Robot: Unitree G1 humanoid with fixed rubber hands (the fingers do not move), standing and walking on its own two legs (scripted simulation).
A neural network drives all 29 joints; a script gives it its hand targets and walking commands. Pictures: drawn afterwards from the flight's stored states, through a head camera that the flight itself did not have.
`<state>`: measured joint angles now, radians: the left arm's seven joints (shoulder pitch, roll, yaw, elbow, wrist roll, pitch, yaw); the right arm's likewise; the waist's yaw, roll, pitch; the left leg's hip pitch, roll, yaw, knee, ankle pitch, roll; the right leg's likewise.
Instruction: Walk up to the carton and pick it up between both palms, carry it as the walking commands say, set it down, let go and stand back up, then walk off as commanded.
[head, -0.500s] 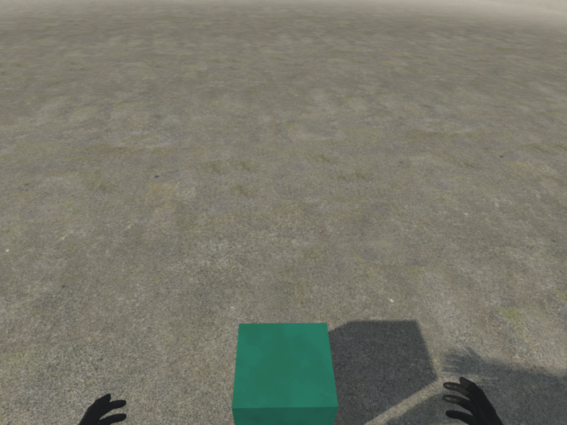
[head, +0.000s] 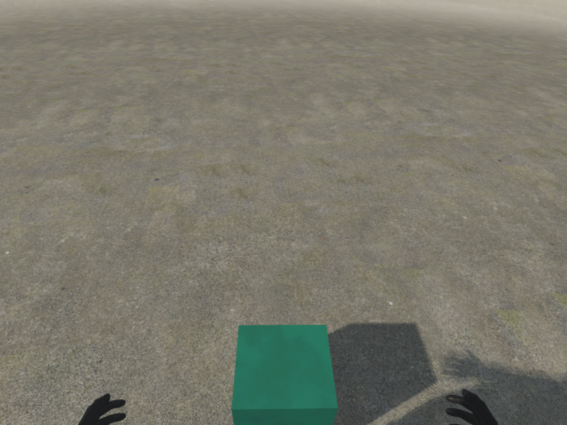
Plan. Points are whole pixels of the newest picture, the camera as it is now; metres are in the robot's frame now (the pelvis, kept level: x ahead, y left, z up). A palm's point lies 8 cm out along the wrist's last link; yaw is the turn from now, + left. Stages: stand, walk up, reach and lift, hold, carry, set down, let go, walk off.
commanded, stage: stand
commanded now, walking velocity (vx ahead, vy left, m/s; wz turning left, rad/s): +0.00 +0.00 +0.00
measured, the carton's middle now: (282, 387) +0.46 +0.01 -0.60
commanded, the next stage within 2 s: walk off in 0.92 s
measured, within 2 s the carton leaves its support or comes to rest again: neither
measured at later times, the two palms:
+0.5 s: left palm out of the picture +0.10 +0.28 -0.07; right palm out of the picture +0.13 -0.27 -0.06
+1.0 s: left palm out of the picture +0.09 +0.28 -0.08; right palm out of the picture +0.12 -0.27 -0.07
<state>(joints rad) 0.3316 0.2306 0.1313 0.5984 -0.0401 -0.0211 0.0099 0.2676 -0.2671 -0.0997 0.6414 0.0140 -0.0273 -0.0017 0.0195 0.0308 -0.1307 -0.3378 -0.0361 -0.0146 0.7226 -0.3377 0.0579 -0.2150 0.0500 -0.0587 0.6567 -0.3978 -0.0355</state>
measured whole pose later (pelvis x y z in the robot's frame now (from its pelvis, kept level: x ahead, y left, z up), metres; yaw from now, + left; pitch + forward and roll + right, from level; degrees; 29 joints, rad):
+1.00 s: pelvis -0.01 +0.00 +0.00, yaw +0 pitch -4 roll -2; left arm 0.33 0.24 0.13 0.62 -0.04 -0.03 0.01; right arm 0.27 -0.27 -0.10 0.67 0.01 -0.04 0.00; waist 0.02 0.03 -0.04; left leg -0.34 -0.04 -0.01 0.72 -0.32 0.06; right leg -0.22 0.05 -0.06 0.66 -0.38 -0.04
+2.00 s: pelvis -0.05 -0.03 +0.01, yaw +7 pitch -5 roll +0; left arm 0.24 0.24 0.13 0.62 -0.04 0.08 0.02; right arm 0.29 -0.26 -0.10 0.67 0.01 0.09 0.02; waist 0.02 0.01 0.12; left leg -0.44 -0.01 -0.07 1.08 -0.43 -0.04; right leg -0.18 0.02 -0.14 0.61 -0.35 -0.07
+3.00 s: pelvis -0.04 -0.05 -0.02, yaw +41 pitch -4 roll -3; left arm 0.17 0.25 0.13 0.62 -0.04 0.10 -0.03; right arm 0.27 -0.25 -0.10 0.67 0.01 0.07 -0.02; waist 0.02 -0.01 0.15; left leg -0.39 0.03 -0.12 0.86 -0.40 -0.02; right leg -0.34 -0.07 -0.25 1.13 -0.64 0.02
